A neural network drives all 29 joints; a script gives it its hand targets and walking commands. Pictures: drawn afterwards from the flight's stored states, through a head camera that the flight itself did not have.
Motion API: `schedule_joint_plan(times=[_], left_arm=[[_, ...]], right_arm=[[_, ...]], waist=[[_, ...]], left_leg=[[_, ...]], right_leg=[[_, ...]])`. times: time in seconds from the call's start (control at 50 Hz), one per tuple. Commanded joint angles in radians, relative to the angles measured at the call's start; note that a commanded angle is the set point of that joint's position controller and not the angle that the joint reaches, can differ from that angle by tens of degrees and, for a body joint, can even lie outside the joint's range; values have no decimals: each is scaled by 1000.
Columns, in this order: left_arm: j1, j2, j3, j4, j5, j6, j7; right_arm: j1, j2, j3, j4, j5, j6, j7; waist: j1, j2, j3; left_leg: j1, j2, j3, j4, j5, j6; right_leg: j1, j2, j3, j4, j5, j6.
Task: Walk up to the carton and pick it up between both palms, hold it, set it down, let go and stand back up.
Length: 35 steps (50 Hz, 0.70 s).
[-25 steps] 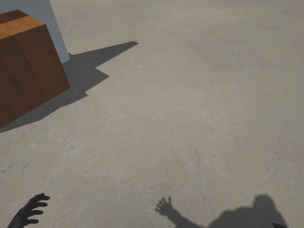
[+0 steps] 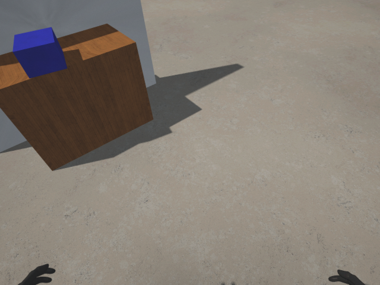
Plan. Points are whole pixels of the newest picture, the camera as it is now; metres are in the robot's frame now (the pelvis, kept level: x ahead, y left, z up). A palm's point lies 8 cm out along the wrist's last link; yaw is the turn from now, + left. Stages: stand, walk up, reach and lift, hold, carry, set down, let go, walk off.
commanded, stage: walk up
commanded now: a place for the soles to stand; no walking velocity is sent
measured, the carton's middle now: (40, 51) +1.23 +0.88 -0.05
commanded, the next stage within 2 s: none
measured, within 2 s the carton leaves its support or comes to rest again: neither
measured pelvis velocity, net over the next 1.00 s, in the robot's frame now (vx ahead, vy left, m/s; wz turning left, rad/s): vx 0.33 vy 0.18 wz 0.34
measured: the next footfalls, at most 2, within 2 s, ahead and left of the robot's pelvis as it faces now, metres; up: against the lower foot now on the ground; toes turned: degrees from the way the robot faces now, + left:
right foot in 0.26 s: +0.16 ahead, -0.06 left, +0.00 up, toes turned +0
left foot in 0.62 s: +0.31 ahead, +0.30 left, +0.00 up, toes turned +10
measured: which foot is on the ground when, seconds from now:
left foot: down 0.00-0.24, up 0.26-0.60, down 0.62-0.92, up 0.94-1.00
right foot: down 0.00-0.00, up 0.02-0.24, down 0.26-0.62, up 0.64-0.90, down 0.92-1.00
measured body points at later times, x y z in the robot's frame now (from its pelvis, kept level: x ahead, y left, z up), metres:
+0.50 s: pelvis +0.17 +0.08 +0.02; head +0.20 +0.05 +0.47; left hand +0.20 +0.45 -0.01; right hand +0.36 -0.20 -0.08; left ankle +0.20 +0.29 -0.67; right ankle +0.12 -0.06 -0.71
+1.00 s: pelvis +0.33 +0.18 +0.01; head +0.35 +0.17 +0.46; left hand +0.33 +0.55 -0.03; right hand +0.54 -0.08 -0.08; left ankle +0.27 +0.30 -0.68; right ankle +0.38 +0.10 -0.72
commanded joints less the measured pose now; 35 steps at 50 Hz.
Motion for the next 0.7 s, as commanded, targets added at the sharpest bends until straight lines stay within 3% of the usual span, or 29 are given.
schedule_joint_plan(times=[0.0, 0.02, 0.04, 0.06, 0.08, 0.12, 0.14, 0.16, 0.18, 0.2, 0.22, 0.24, 0.26, 0.28, 0.3, 0.34, 0.38, 0.4, 0.42, 0.48, 0.52, 0.54, 0.56, 0.58, 0.6, 0.62, 0.64, 0.66, 0.68], left_arm=[[-7, 118, 64, -86, -35, 14, -1], [-83, 165, 63, -114, -33, -2, 1], [-138, 193, 68, -89, -25, -10, -2], [-110, 160, 58, -70, -19, -13, -2], [-97, 156, 58, -58, -18, -19, -4], [-66, 121, 57, -35, -21, -23, -12], [-30, 130, 62, -21, -25, -23, -9], [-6, 132, 70, -6, -24, -26, -6], [33, 122, 70, 8, -20, -32, 0], [153, 126, 73, 55, -22, -38, 14], [241, 198, 94, 75, -4, -49, 28], [217, 272, 114, 58, 15, -49, 41], [103, 321, 124, 20, 17, -47, 47], [43, 293, 121, -5, -1, -46, 41], [12, 252, 108, 2, -7, -54, 31], [49, 197, 96, 8, -12, -58, 29], [80, 181, 97, -1, -11, -47, 20], [114, 180, 98, 5, -15, -39, 15], [111, 182, 97, 1, -17, -36, 9], [75, 208, 105, -4, -29, -21, -3], [55, 223, 98, -24, -24, -8, -9], [19, 230, 99, -35, -28, -8, -7], [-32, 236, 97, -52, -24, -7, -7], [-28, 202, 88, -47, -22, -3, -8], [-24, 154, 72, -54, -20, 2, -5], [-1, 87, 51, -96, -36, 0, -9], [-106, 162, 53, -123, -25, -7, -5], [-109, 199, 58, -85, -23, -8, -6], [-92, 157, 46, -75, -18, -16, -8]], right_arm=[[170, -332, -161, 15, -8, -32, -45], [156, -343, -163, -14, 16, -25, -44], [157, -301, -156, -5, 30, -30, -49], [98, -277, -145, -1, 20, -32, -56], [45, -251, -130, -17, 18, -33, -57], [5, -217, -125, -37, -2, -29, -47], [-22, -204, -115, -61, -5, -23, -38], [-50, -200, -118, -77, -9, -25, -31], [-92, -203, -110, -96, -3, -26, -32], [-152, -176, -98, -124, -1, -27, -33], [-125, -95, -80, -121, 3, -26, -36], [-36, -8, -53, -97, -3, -28, -40], [-30, -86, -63, -71, -8, -27, -46], [-53, -180, -85, -52, -3, -34, -44], [-25, -195, -92, -38, 0, -38, -35], [23, -137, -80, 6, 13, -31, -23], [17, -102, -78, -9, 20, -31, -12], [-17, -98, -74, -25, 26, -33, -14], [-39, -89, -68, -30, 30, -33, -17], [-127, -74, -65, -56, 28, -45, -10], [-92, -99, -80, -33, 17, -49, -17], [-49, -104, -84, -19, 14, -54, -21], [87, -129, -106, 16, 17, -51, -28], [195, -154, -119, 54, 16, -54, -36], [310, -205, -142, 67, 10, -56, -55], [231, -317, -162, 20, 2, -55, -70], [222, -329, -159, -6, 26, -56, -71], [192, -293, -152, 15, 36, -56, -76], [159, -263, -141, 10, 30, -59, -86]], waist=[[-86, 304, -86], [-112, 299, -67], [-95, 143, 8], [-52, 111, 61], [-34, 106, 79], [-31, 155, 110], [-23, 195, 116], [-19, 176, 95], [6, 166, 76], [76, 145, 11], [104, -90, -58], [82, -232, -91], [62, -133, -24], [36, -55, -2], [11, -65, 47], [12, -179, 42], [28, -219, -12], [61, -215, -21], [65, -241, -29], [83, -237, 16], [58, -251, -12], [26, -251, -37], [-50, -251, -97], [-91, -125, -143], [-169, 25, -146], [-108, 292, -87], [-127, 179, -59], [-90, 90, 18], [-64, 77, 33]], left_leg=[[481, 87, -415, -225, -147, 222], [494, 161, -756, -380, -354, 296], [424, 163, -744, -385, -294, 280], [295, 139, -625, -375, -264, 258], [183, 110, -521, -351, -245, 229], [22, 52, -413, -382, -275, 213], [-24, 37, -384, -373, -301, 227], [-5, 56, -428, -369, -306, 236], [-39, 18, -367, -334, -278, 205], [-124, -23, -329, -237, -296, 142], [-267, -136, -199, -48, -364, 65], [-312, -177, -119, 233, -369, 34], [-380, -124, -93, 394, -272, -19], [-345, -51, -100, 408, -178, -25], [-327, -26, -82, 388, -104, -35], [-239, -21, -22, 357, -9, -41], [-227, -28, 65, 280, 22, -41], [-228, -28, 105, 220, 22, -45], [-246, -27, 121, 198, 19, -44], [-214, 6, 192, -44, 128, -40], [-56, -34, 255, -75, 116, -36], [42, -31, 245, -86, 151, -22], [202, -57, 243, -64, 147, 10], [304, -112, 221, -93, 75, 34], [444, -108, 96, -97, -38, 83], [555, 117, -480, -215, -172, 227], [505, 196, -776, -366, -306, 293], [465, 186, -715, -359, -305, 282], [394, 148, -576, -314, -150, 265]], right_leg=[[-489, 104, -16, 638, 72, -50], [-673, 183, 130, 677, -122, -41], [-635, 136, 209, 637, -85, -64], [-575, 103, 227, 550, -33, -76], [-489, 94, 224, 431, -63, -79], [-316, 142, 174, 220, -103, -80], [-273, 162, 145, 162, -82, -72], [-232, 163, 159, 66, -53, -83], [-129, 185, 131, -68, 52, -85], [91, 169, 164, -265, 177, -92], [335, 95, 227, -390, 156, -76], [352, -228, 504, -392, -19, -91], [206, -416, 732, -510, -266, -137], [170, -388, 673, -480, -188, -167], [153, -295, 498, -452, -30, -146], [161, -145, 196, -350, 459, -56], [210, -89, 64, -256, 749, -77], [244, -75, 39, -223, 781, -90], [262, -72, 36, -211, 817, -120], [241, -79, -46, -163, 634, -173], [143, -90, -48, -131, 587, -173], [87, -109, -44, -102, 578, -170], [36, -117, -47, -2, 628, -162], [-10, -51, -84, 222, 546, -137], [-177, -18, -17, 482, 454, -120], [-563, 128, 17, 645, 14, -50], [-684, 150, 195, 675, -117, -60], [-673, 100, 229, 642, -59, -61], [-622, 79, 226, 554, 14, -73]])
